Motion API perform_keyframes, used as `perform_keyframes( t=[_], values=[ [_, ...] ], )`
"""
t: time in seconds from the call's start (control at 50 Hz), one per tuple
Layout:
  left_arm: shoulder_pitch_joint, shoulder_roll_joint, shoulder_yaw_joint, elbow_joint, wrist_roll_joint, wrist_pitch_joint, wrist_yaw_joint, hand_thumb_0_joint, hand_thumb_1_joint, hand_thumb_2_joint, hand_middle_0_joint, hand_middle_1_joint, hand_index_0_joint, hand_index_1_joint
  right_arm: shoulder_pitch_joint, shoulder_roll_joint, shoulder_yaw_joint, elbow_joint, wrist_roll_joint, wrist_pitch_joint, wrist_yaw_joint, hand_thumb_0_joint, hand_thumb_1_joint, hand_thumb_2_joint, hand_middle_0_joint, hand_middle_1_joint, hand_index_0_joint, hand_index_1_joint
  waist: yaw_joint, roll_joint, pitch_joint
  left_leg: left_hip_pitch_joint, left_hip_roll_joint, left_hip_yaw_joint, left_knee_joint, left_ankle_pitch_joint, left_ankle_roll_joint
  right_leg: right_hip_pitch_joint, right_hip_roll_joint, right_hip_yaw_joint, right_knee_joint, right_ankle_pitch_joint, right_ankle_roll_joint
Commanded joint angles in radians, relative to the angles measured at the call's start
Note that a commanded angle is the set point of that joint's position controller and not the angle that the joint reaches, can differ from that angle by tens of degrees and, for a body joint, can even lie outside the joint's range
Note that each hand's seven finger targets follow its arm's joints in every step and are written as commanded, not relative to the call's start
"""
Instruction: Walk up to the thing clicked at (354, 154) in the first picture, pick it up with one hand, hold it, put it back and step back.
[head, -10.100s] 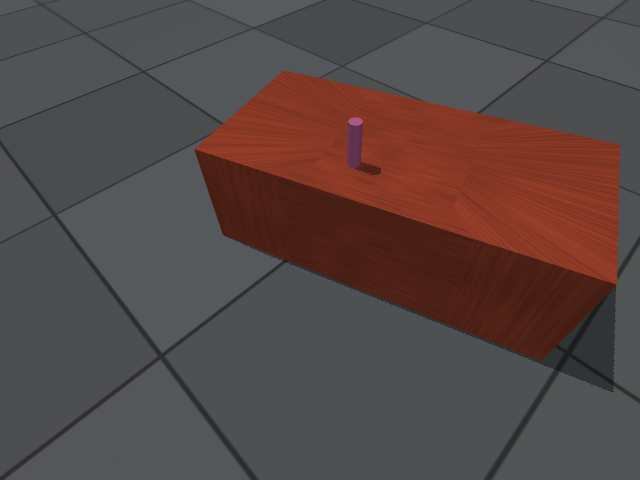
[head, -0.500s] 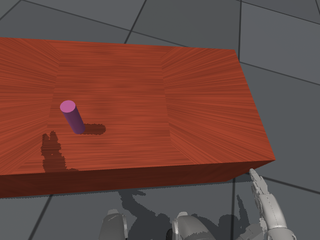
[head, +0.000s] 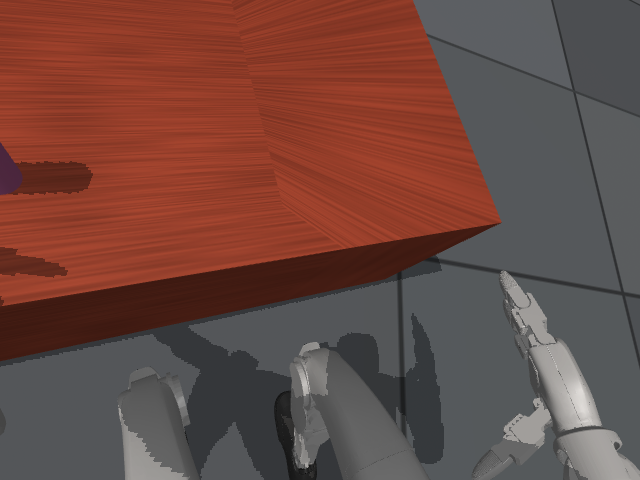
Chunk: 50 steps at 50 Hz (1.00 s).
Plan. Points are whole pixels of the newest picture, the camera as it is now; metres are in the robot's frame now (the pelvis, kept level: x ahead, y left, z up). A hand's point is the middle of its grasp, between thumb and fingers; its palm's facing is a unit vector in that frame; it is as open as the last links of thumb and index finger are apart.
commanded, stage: close in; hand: left
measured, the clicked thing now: out of the picture +0.53 +0.28 -0.05
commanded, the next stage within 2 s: rest palm in 0.52 s
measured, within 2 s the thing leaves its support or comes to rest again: neither
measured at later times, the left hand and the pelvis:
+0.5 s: hand out of the picture +0.50 +0.27 -0.07, palm faces +0.28 -0.96 +0.02, open 17.2 cm; pelvis +0.00 +0.00 -0.02, yaw +0 degrees
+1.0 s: hand out of the picture +0.53 +0.27 -0.07, palm faces +0.32 -0.95 -0.01, open 17.0 cm; pelvis +0.01 -0.01 -0.02, yaw +0 degrees
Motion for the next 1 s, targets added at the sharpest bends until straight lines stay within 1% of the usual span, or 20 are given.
perform_keyframes(
  t=[0.0, 0.06, 0.08, 0.1, 0.14, 0.16, 0.26, 0.34, 0.44, 0.48, 0.58, 0.62, 0.66, 0.72, 0.76, 0.78, 0.86, 0.92, 0.96, 0.98],
  values=[
    [-0.284, 0.289, 0.026, -0.223, -0.004, -0.088, 0.052, 0.0, -0.513, 0.006, -0.055, -0.066, -0.069, -0.051, 0.101, -0.229, -0.202, -0.211, 0.011, -0.035, -0.012, 0.0, 0.541, -0.045, 0.049, 0.05, 0.049, 0.05, 0.047, 0.49, -0.573, 0.688, -0.037, -0.06, -0.162, 0.211, -0.015, 0.017, 0.04, 0.009, -0.099, 0.18, -0.069],
    [-0.328, 0.339, 0.035, -0.325, 0.034, -0.089, 0.096, 0.0, -0.488, 0.0, -0.062, -0.06, -0.077, -0.044, 0.108, -0.248, -0.236, -0.286, 0.008, -0.013, -0.009, 0.0, 0.537, -0.045, 0.049, 0.05, 0.049, 0.05, 0.055, 0.541, -0.646, 0.709, -0.037, -0.058, -0.146, 0.209, -0.02, 0.027, 0.038, 0.021, -0.075, 0.182, -0.066],
    [-0.316, 0.324, 0.03, -0.331, 0.038, -0.081, 0.106, 0.0, -0.471, 0.002, -0.063, -0.056, -0.077, -0.041, 0.119, -0.252, -0.24, -0.293, 0.009, -0.002, -0.007, 0.0, 0.534, -0.047, 0.049, 0.05, 0.049, 0.05, 0.055, 0.541, -0.671, 0.72, -0.039, -0.052, -0.139, 0.221, -0.019, 0.038, 0.038, 0.025, -0.077, 0.187, -0.066],
    [-0.32, 0.269, -0.02, -0.317, 0.045, -0.068, 0.107, 0.0, -0.483, 0.004, -0.065, -0.061, -0.078, -0.046, 0.135, -0.229, -0.23, -0.287, 0.01, 0.005, -0.004, 0.0, 0.535, -0.047, 0.049, 0.05, 0.049, 0.05, 0.041, 0.552, -0.638, 0.696, -0.04, -0.041, -0.136, 0.206, -0.018, 0.043, 0.037, 0.035, -0.085, 0.182, -0.065],
    [-0.312, 0.198, -0.047, -0.317, 0.035, -0.043, 0.114, 0.0, -0.478, 0.005, -0.064, -0.059, -0.078, -0.044, 0.126, -0.222, -0.219, -0.269, 0.015, 0.02, -0.004, 0.0, 0.537, -0.046, 0.049, 0.05, 0.049, 0.05, 0.051, 0.552, -0.578, 0.698, -0.032, -0.063, -0.162, 0.172, -0.027, -0.026, 0.035, 0.022, -0.074, 0.144, -0.066],
    [-0.317, 0.191, -0.054, -0.334, 0.032, -0.033, 0.128, 0.0, -0.485, 0.003, -0.066, -0.052, -0.078, -0.038, 0.121, -0.228, -0.228, -0.303, 0.017, 0.023, -0.004, 0.0, 0.534, -0.047, 0.049, 0.05, 0.049, 0.05, 0.038, 0.541, -0.598, 0.694, -0.036, -0.054, -0.149, 0.168, -0.02, -0.015, 0.037, 0.023, -0.081, 0.147, -0.064],
    [-0.321, 0.157, -0.072, -0.358, 0.037, -0.011, 0.174, 0.0, -0.457, 0.0, -0.063, -0.04, -0.08, -0.022, 0.124, -0.216, -0.221, -0.297, 0.019, 0.05, -0.003, 0.0, 0.54, -0.045, 0.049, 0.05, 0.049, 0.05, 0.054, 0.514, -0.548, 0.68, -0.036, -0.055, -0.147, 0.172, -0.02, -0.032, 0.038, 0.016, -0.074, 0.14, -0.063],
    [-0.307, 0.096, -0.089, -0.333, 0.033, -0.009, 0.218, 0.0, -0.484, 0.0, -0.065, -0.041, -0.081, -0.024, 0.134, -0.191, -0.203, -0.307, 0.022, 0.059, 0.002, 0.0, 0.541, -0.045, 0.049, 0.05, 0.049, 0.05, 0.03, 0.424, -0.519, 0.569, -0.049, -0.025, -0.122, 0.157, 0.0, 0.041, 0.039, 0.036, -0.103, 0.17, -0.051],
    [-0.295, 0.08, -0.093, -0.324, 0.045, -0.016, 0.254, 0.0, -0.477, 0.0, -0.063, -0.028, -0.078, -0.013, 0.152, -0.192, -0.202, -0.342, 0.026, 0.072, 0.009, 0.0, 0.536, -0.047, 0.049, 0.05, 0.049, 0.05, 0.026, 0.377, -0.555, 0.564, -0.051, -0.022, -0.117, 0.205, 0.005, 0.076, 0.041, 0.035, -0.108, 0.218, -0.048],
    [-0.312, 0.101, -0.086, -0.353, 0.053, -0.025, 0.266, 0.0, -0.488, 0.0, -0.067, -0.031, -0.083, -0.015, 0.153, -0.2, -0.212, -0.37, 0.025, 0.077, 0.011, 0.0, 0.536, -0.047, 0.049, 0.05, 0.049, 0.05, 0.032, 0.391, -0.599, 0.588, -0.052, -0.016, -0.117, 0.216, 0.004, 0.103, 0.041, 0.043, -0.106, 0.229, -0.049],
    [-0.336, 0.039, -0.126, -0.346, 0.064, -0.032, 0.288, 0.0, -0.477, 0.015, -0.062, -0.029, -0.074, -0.017, 0.15, -0.197, -0.224, -0.36, 0.023, 0.096, 0.014, 0.0, 0.532, -0.05, 0.049, 0.05, 0.049, 0.05, 0.023, 0.432, -0.573, 0.637, -0.048, -0.026, -0.138, 0.23, -0.008, 0.062, 0.043, 0.03, -0.099, 0.226, -0.054],
    [-0.35, 0.055, -0.124, -0.361, 0.071, -0.037, 0.293, 0.0, -0.506, 0.022, -0.093, -0.004, -0.088, -0.009, 0.153, -0.189, -0.211, -0.366, 0.023, 0.099, 0.018, 0.0, 0.54, -0.052, 0.049, 0.05, 0.049, 0.05, 0.033, 0.447, -0.598, 0.666, -0.046, -0.026, -0.137, 0.261, -0.01, 0.062, 0.044, 0.026, -0.09, 0.239, -0.056],
    [-0.334, 0.058, -0.121, -0.319, 0.079, -0.037, 0.306, 0.0, -0.537, 0.024, -0.105, -0.016, -0.101, -0.021, 0.151, -0.18, -0.209, -0.328, 0.019, 0.106, 0.02, 0.0, 0.538, -0.052, 0.049, 0.05, 0.049, 0.05, 0.035, 0.44, -0.541, 0.621, -0.05, -0.019, -0.135, 0.243, -0.007, 0.061, 0.044, 0.032, -0.099, 0.234, -0.053],
    [-0.357, 0.049, -0.122, -0.294, 0.083, -0.052, 0.326, 0.0, -0.549, 0.028, -0.104, -0.015, -0.097, -0.023, 0.124, -0.184, -0.203, -0.344, 0.015, 0.11, 0.023, 0.0, 0.535, -0.053, 0.049, 0.05, 0.049, 0.05, 0.016, 0.396, -0.527, 0.565, -0.05, -0.019, -0.128, 0.195, 0.0, 0.061, 0.043, 0.04, -0.104, 0.213, -0.048],
    [-0.385, 0.11, -0.108, -0.307, 0.099, -0.06, 0.332, 0.0, -0.561, 0.017, -0.109, -0.013, -0.105, -0.018, 0.122, -0.194, -0.21, -0.356, 0.012, 0.114, 0.024, 0.0, 0.532, -0.053, 0.049, 0.05, 0.049, 0.05, 0.021, 0.427, -0.568, 0.599, -0.049, -0.017, -0.117, 0.227, -0.002, 0.062, 0.044, 0.044, -0.097, 0.226, -0.05],
    [-0.371, 0.075, -0.119, -0.261, 0.097, -0.059, 0.329, 0.0, -0.558, 0.019, -0.105, -0.01, -0.101, -0.015, 0.131, -0.192, -0.207, -0.347, 0.012, 0.119, 0.026, 0.0, 0.537, -0.052, 0.049, 0.05, 0.049, 0.05, 0.011, 0.42, -0.563, 0.609, -0.046, -0.027, -0.117, 0.253, -0.004, 0.046, 0.047, 0.032, -0.086, 0.239, -0.053],
    [-0.4, 0.143, -0.089, -0.295, 0.096, -0.068, 0.317, 0.0, -0.543, 0.028, -0.106, -0.004, -0.098, -0.012, 0.134, -0.211, -0.217, -0.367, 0.012, 0.126, 0.028, 0.0, 0.534, -0.054, 0.049, 0.05, 0.049, 0.05, 0.017, 0.462, -0.634, 0.672, -0.043, -0.034, -0.106, 0.354, -0.011, 0.06, 0.049, 0.025, -0.068, 0.297, -0.055],
    [-0.429, 0.145, -0.094, -0.27, 0.101, -0.058, 0.3, 0.0, -0.451, 0.104, -0.334, -0.187, -0.332, -0.187, 0.138, -0.211, -0.212, -0.381, 0.01, 0.133, 0.03, 0.0, 0.525, -0.049, 0.049, 0.049, 0.049, 0.049, 0.0, 0.469, -0.626, 0.663, -0.043, -0.03, -0.103, 0.336, -0.01, 0.063, 0.047, 0.033, -0.076, 0.295, -0.053],
    [-0.458, 0.155, -0.095, -0.284, 0.103, -0.05, 0.302, 0.0, -0.434, 0.137, -0.395, -0.241, -0.397, -0.239, 0.141, -0.213, -0.214, -0.4, 0.008, 0.137, 0.029, 0.0, 0.523, -0.048, 0.049, 0.049, 0.049, 0.049, -0.013, 0.487, -0.634, 0.661, -0.044, -0.025, -0.1, 0.32, -0.007, 0.077, 0.045, 0.041, -0.091, 0.289, -0.051],
    [-0.46, 0.181, -0.082, -0.288, 0.103, -0.045, 0.306, 0.0, -0.429, 0.148, -0.426, -0.265, -0.429, -0.262, 0.146, -0.212, -0.206, -0.378, 0.008, 0.143, 0.029, 0.0, 0.521, -0.049, 0.049, 0.049, 0.049, 0.049, 0.002, 0.486, -0.623, 0.646, -0.045, -0.021, -0.105, 0.288, -0.006, 0.083, 0.044, 0.048, -0.098, 0.272, -0.049]
  ],
)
